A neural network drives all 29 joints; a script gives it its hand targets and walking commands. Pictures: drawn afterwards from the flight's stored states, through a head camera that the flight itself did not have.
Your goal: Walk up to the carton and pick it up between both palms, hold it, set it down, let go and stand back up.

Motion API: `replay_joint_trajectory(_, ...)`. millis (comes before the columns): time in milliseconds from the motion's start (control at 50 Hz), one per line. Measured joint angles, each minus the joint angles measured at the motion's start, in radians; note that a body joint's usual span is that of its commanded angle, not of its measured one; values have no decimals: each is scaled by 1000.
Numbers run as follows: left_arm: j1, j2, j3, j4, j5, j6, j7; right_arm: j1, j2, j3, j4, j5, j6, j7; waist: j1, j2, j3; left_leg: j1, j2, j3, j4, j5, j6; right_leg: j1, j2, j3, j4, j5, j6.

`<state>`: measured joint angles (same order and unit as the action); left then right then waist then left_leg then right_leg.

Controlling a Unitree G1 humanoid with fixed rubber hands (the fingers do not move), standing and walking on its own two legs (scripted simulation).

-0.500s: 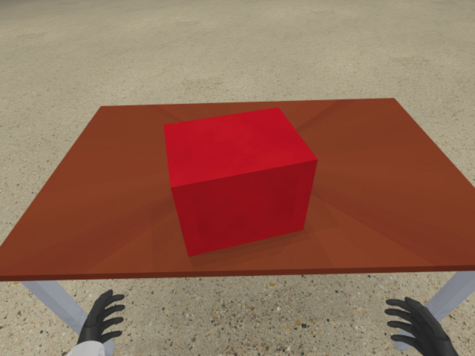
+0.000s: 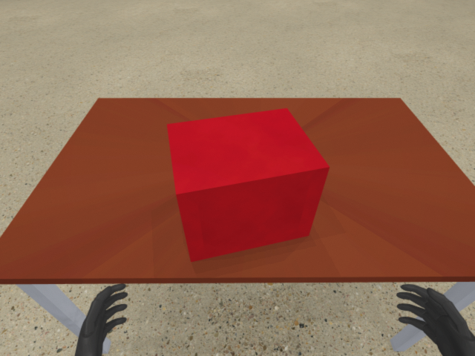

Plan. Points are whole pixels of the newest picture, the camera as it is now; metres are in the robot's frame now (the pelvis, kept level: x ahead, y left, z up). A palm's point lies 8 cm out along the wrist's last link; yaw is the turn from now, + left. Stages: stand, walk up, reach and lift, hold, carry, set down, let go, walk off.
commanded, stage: reach and lift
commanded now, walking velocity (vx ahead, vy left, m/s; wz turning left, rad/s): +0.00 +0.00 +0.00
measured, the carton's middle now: (240, 182) +0.50 +0.01 +0.01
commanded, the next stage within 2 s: none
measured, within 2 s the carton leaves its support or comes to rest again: neither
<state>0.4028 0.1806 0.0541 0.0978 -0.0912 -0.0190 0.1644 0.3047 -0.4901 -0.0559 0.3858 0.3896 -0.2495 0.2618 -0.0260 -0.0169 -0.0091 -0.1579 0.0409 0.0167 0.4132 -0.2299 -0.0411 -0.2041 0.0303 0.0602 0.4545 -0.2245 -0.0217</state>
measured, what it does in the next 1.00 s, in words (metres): stands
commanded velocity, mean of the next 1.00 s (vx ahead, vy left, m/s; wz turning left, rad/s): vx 0.00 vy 0.00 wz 0.00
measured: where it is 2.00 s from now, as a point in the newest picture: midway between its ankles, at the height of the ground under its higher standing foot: outside the picture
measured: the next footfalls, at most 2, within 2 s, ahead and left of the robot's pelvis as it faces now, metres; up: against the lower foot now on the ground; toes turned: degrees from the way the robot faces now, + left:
none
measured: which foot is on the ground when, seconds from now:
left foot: down 0.00-1.00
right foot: down 0.00-1.00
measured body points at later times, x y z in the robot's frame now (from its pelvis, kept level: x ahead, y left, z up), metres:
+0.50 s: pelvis +0.01 +0.00 +0.00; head +0.01 +0.00 +0.45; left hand +0.24 +0.22 +0.02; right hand +0.25 -0.30 +0.04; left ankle +0.00 +0.14 -0.74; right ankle +0.01 -0.11 -0.74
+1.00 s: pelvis +0.00 +0.00 +0.00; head +0.00 +0.00 +0.45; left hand +0.28 +0.22 +0.08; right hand +0.32 -0.28 +0.09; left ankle +0.00 +0.14 -0.74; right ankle +0.01 -0.11 -0.74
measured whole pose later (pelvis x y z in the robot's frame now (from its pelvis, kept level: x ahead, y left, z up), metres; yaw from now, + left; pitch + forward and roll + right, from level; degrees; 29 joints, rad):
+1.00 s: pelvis +0.00 +0.00 +0.00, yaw +0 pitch +0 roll +0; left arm -0.03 0.15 0.09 -0.03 -0.12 0.33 0.20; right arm -0.18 -0.55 -0.06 0.41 0.46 0.06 0.22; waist 0.02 -0.02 0.00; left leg -0.16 0.05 0.02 0.38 -0.20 -0.04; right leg -0.21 0.04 0.06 0.42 -0.20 -0.02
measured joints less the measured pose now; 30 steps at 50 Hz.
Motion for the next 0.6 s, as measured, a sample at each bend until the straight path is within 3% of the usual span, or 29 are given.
replay_joint_trajectory(80, -3, -19, -22, -30, -2, 0, 16, -5, -23, 0, 0, 24, 6, 22, 0, 0, -12, 0, 3, 0, 0, 0, 0, -1, 3, 0, 0, 0, 0)
replay_joint_trajectory(300, -84, -31, -22, -31, -25, 25, 36, -62, -25, 0, -16, 48, 61, 24, 10, 0, -13, -5, 6, 0, 0, -4, 0, -6, 6, 0, 0, -3, 0)
replay_joint_trajectory(600, -141, -31, -23, -113, -30, 142, 37, -178, -57, 0, -49, 79, 131, -18, 13, 0, -7, -6, 6, 0, -12, -12, -1, -6, 6, 0, -12, -11, 0)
